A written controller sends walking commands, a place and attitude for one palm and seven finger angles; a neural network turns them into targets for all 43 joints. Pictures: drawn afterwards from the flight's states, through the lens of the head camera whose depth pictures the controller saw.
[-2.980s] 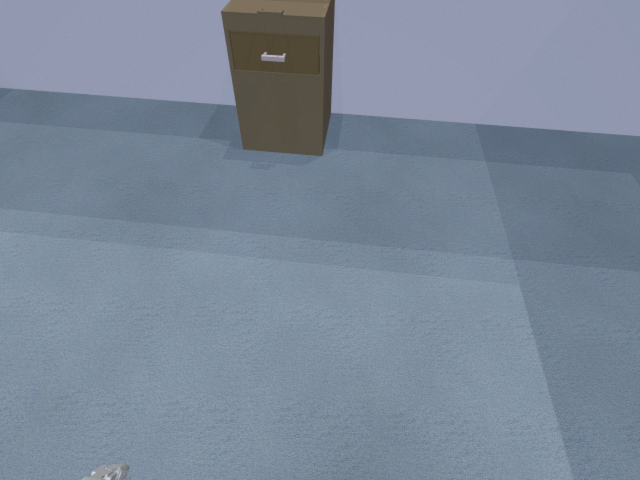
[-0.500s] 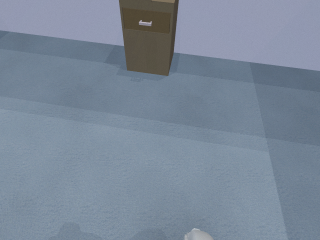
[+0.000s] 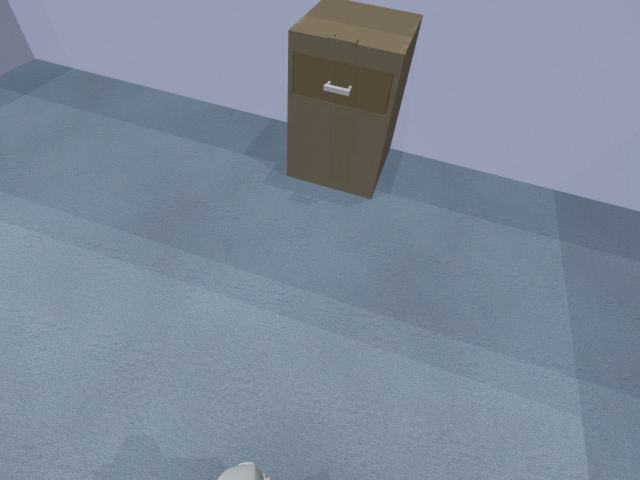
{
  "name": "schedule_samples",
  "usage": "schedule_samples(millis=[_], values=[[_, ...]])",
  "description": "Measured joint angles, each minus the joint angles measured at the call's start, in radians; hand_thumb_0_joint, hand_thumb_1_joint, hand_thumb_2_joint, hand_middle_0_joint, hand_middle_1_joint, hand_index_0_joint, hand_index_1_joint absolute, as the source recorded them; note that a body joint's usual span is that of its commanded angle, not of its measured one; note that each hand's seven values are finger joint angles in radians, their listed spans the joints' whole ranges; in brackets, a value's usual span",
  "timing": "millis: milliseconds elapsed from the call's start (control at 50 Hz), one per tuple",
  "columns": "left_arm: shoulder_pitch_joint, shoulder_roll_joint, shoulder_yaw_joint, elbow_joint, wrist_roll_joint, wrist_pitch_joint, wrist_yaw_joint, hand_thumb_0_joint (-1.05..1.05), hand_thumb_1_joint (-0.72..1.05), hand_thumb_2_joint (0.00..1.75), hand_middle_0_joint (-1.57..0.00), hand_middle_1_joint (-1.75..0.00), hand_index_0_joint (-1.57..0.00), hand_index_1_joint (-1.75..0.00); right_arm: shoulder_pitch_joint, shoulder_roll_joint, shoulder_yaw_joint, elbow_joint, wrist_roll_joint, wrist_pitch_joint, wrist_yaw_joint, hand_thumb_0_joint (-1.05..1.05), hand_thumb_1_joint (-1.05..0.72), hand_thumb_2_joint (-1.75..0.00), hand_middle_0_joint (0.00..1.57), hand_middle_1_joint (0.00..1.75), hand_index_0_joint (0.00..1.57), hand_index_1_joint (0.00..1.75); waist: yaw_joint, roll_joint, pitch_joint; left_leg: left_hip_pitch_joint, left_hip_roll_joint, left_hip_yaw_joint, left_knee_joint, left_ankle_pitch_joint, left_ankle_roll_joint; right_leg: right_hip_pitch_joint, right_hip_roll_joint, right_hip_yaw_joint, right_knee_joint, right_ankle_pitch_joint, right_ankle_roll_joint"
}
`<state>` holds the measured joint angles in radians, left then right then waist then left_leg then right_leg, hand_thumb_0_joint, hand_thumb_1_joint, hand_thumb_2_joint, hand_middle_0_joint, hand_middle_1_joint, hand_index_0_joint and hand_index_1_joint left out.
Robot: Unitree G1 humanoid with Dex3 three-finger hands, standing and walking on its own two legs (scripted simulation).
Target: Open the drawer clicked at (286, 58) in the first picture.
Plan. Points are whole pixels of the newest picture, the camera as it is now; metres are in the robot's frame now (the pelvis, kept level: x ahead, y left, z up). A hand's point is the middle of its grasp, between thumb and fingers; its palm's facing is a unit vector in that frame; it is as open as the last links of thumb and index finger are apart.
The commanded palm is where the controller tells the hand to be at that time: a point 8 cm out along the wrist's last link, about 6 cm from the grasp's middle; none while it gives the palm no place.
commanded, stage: walk to a spot facing it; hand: left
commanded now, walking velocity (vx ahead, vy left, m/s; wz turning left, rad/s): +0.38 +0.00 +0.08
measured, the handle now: (338, 87) +1.49 +0.03 -0.24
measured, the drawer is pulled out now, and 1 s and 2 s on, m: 0.00 0.00 0.00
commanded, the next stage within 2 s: turn to face it in 1.20 s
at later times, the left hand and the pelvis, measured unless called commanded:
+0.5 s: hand (222, 360) +0.33 +0.18 -0.16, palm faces -0.04 -0.98 -0.18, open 7.4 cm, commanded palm none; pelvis +0.23 +0.01 +0.00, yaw -1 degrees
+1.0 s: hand (235, 340) +0.38 +0.18 -0.19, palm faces +0.19 -0.97 -0.14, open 7.3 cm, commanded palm none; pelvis +0.45 +0.01 -0.01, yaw +6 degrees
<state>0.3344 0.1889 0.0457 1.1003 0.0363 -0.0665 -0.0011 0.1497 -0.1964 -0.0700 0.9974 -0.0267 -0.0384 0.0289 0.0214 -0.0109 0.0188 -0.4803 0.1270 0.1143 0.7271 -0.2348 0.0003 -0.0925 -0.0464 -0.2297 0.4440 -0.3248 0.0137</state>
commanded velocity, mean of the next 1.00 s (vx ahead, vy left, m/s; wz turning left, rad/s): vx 0.37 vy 0.00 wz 0.11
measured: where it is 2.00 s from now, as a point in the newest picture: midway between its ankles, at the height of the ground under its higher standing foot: (309, 335)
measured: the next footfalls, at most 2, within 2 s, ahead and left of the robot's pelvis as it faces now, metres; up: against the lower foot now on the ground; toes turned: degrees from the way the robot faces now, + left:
left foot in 0.06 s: +0.16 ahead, +0.11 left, +0.00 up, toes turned +10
right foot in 0.56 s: +0.41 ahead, -0.13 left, +0.00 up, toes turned -10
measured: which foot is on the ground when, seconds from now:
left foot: up 0.00-0.04, down 0.06-0.56, up 0.58-1.00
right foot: down 0.00-0.06, up 0.08-0.54, down 0.56-1.00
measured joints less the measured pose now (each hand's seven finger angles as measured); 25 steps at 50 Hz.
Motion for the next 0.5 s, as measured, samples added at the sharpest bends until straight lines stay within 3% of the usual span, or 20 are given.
schedule_samples(millis=[60, 120, 160, 200, 300, 380, 500], values=[[0.050, 0.004, 0.001, 0.017, -0.005, 0.012, -0.005, 0.00, 0.92, 0.90, -0.20, -0.30, -0.20, -0.30, -0.022, 0.003, 0.009, -0.018, -0.004, -0.018, 0.003, 0.00, -0.91, -0.90, 0.19, 0.30, 0.19, 0.29, 0.016, -0.017, 0.009, 0.085, -0.029, 0.034, -0.115, 0.022, 0.023, 0.023, -0.029, 0.006, 0.088, -0.086, 0.022], [0.051, 0.007, 0.002, 0.036, -0.011, 0.042, -0.010, 0.01, 0.91, 0.90, -0.20, -0.30, -0.20, -0.30, -0.025, 0.023, 0.019, -0.024, -0.007, -0.042, -0.012, 0.00, -0.91, -0.89, 0.19, 0.30, 0.20, 0.29, 0.013, -0.038, 0.029, 0.113, -0.052, 0.058, -0.068, -0.028, 0.065, -0.123, -0.039, 0.102, 0.491, -0.162, -0.005], [0.034, 0.009, 0.005, 0.037, -0.009, 0.049, -0.016, 0.01, 0.91, 0.90, -0.20, -0.30, -0.20, -0.30, 0.001, 0.040, 0.027, -0.014, -0.003, -0.043, -0.023, 0.00, -0.91, -0.89, 0.19, 0.30, 0.20, 0.29, 0.009, -0.040, 0.032, 0.164, -0.066, 0.066, -0.119, -0.033, 0.062, -0.231, -0.040, 0.130, 0.676, -0.106, -0.010], [0.010, 0.009, 0.008, 0.024, -0.005, 0.050, -0.019, 0.01, 0.91, 0.90, -0.20, -0.30, -0.20, -0.30, 0.038, 0.055, 0.026, 0.008, 0.002, -0.045, -0.035, -0.01, -0.92, -0.89, 0.20, 0.30, 0.20, 0.30, 0.008, -0.040, 0.031, 0.221, -0.083, 0.072, -0.194, -0.020, 0.062, -0.314, -0.055, 0.140, 0.726, -0.041, -0.005], [-0.052, -0.001, 0.014, -0.022, 0.001, 0.054, -0.023, 0.01, 0.91, 0.90, -0.20, -0.30, -0.20, -0.30, 0.134, 0.036, 0.012, 0.065, 0.007, -0.044, -0.048, -0.02, -0.96, -0.89, 0.20, 0.30, 0.20, 0.30, -0.005, -0.030, 0.019, 0.347, -0.115, 0.076, -0.352, -0.002, 0.064, -0.441, -0.095, 0.153, 0.632, 0.078, 0.019], [-0.114, -0.003, 0.016, -0.044, -0.001, 0.060, -0.028, 0.01, 0.91, 0.90, -0.20, -0.30, -0.20, -0.30, 0.208, 0.043, 0.016, 0.112, 0.007, -0.038, -0.046, -0.01, -0.94, -0.89, 0.20, 0.30, 0.20, 0.30, -0.022, -0.026, 0.023, 0.434, -0.127, 0.075, -0.420, -0.019, 0.049, -0.471, -0.108, 0.149, 0.484, 0.141, 0.029], [-0.202, -0.007, 0.015, -0.065, -0.006, 0.056, -0.032, 0.01, 0.91, 0.90, -0.20, -0.30, -0.20, -0.30, 0.291, 0.059, 0.018, 0.162, -0.004, -0.029, -0.043, 0.00, -0.92, -0.89, 0.20, 0.30, 0.20, 0.30, -0.069, -0.002, 0.043, 0.530, -0.107, 0.081, -0.404, -0.118, 0.002, -0.414, -0.075, 0.114, 0.236, 0.140, -0.002]])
